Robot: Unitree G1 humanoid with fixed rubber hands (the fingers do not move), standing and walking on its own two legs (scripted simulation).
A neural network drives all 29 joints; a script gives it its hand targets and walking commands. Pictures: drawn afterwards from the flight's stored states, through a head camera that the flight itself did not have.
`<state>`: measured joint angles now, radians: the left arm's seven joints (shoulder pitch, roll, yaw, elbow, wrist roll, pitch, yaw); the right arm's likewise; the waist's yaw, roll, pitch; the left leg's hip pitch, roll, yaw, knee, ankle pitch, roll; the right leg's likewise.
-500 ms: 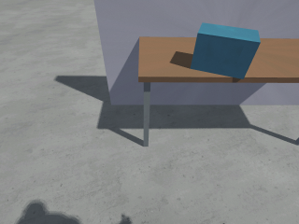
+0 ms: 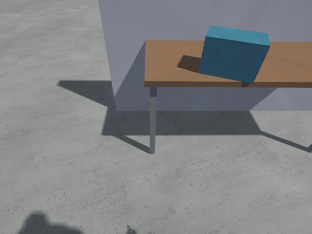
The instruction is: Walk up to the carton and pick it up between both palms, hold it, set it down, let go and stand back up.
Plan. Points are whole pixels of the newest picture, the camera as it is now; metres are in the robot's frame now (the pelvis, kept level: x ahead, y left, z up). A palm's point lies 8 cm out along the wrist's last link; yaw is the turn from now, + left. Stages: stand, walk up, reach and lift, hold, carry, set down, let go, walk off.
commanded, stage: walk up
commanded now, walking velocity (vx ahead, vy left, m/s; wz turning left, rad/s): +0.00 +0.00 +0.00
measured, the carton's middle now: (231, 54) +1.00 -0.43 +0.03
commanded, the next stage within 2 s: none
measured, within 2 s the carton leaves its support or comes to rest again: neither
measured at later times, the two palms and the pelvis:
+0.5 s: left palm out of the picture +0.09 +0.26 -0.11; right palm out of the picture +0.08 -0.34 -0.11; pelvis +0.02 -0.05 -0.01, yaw -1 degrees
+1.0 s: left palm out of the picture +0.12 +0.14 -0.11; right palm out of the picture +0.09 -0.48 -0.11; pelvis +0.06 -0.18 +0.00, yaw -5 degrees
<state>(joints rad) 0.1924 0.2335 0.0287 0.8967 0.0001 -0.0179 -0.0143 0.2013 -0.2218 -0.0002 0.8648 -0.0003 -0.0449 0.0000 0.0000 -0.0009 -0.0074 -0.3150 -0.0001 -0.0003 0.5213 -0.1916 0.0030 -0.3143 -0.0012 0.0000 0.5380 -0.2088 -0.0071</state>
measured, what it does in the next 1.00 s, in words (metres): steps to the right: right foot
